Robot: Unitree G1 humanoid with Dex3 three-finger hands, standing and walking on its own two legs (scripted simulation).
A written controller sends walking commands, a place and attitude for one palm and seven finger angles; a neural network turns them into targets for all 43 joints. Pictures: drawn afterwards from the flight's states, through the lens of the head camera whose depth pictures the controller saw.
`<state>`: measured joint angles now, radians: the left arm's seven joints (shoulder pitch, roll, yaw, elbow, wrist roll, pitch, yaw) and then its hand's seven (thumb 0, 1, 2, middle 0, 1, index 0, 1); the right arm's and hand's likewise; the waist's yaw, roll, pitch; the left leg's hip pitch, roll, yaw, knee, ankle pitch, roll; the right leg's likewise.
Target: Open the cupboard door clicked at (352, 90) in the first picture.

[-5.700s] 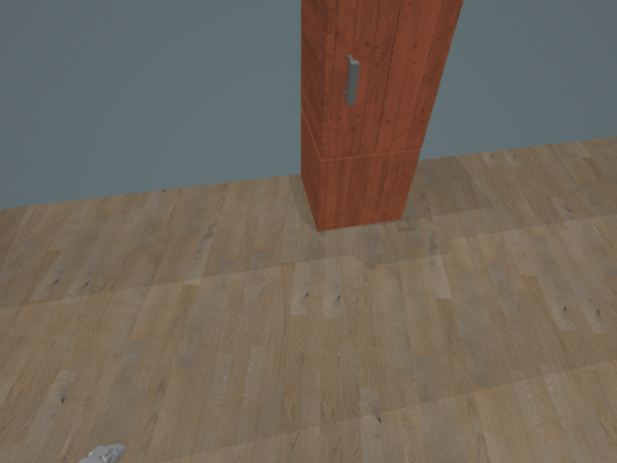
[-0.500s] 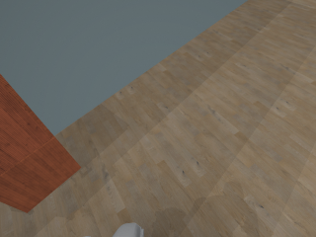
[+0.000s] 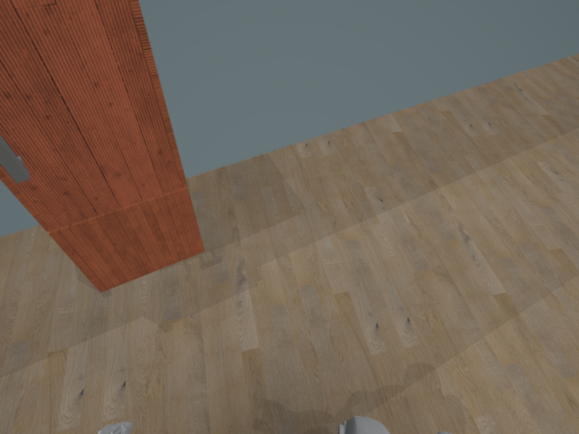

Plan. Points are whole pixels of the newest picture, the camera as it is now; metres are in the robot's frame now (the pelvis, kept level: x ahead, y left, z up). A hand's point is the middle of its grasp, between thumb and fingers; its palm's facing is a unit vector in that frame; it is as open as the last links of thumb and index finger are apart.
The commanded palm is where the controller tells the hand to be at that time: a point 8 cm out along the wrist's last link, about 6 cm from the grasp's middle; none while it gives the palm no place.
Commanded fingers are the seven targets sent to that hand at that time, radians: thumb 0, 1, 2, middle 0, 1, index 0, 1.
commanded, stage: turn to face it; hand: left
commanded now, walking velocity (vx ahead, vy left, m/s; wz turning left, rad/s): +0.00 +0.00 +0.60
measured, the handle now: (4, 148) +0.59 +0.62 -0.05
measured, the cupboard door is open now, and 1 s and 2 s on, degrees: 0 0 0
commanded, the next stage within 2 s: take the last steps up to it in 0.84 s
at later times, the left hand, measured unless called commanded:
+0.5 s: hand out of the picture +0.02 +0.16 -0.14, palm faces +0.30 -0.91 -0.29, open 7.4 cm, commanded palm none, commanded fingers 0.00 0.90 0.90 -0.20 -0.30 -0.20 -0.30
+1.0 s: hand out of the picture -0.10 +0.21 -0.17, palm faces +0.53 -0.81 -0.24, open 7.4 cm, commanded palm none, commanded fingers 0.00 0.90 0.90 -0.20 -0.30 -0.20 -0.30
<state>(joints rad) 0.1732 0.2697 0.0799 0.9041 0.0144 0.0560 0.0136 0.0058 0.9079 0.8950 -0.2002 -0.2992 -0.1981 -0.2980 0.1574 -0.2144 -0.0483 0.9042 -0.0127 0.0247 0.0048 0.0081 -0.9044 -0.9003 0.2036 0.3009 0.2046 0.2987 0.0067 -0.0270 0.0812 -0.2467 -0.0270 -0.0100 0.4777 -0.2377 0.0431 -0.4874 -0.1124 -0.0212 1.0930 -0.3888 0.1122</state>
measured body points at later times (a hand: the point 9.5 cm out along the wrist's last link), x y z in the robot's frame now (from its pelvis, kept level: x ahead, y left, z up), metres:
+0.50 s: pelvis -0.01 -0.06 +0.00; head +0.02 -0.08 +0.45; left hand +0.00 +0.20 -0.12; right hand +0.11 -0.30 -0.16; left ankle -0.08 +0.10 -0.65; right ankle +0.01 -0.15 -0.74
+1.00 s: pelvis -0.04 +0.00 +0.00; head -0.04 +0.03 +0.45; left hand -0.13 +0.26 -0.15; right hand +0.16 -0.15 -0.13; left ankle -0.07 +0.07 -0.74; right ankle +0.02 -0.15 -0.66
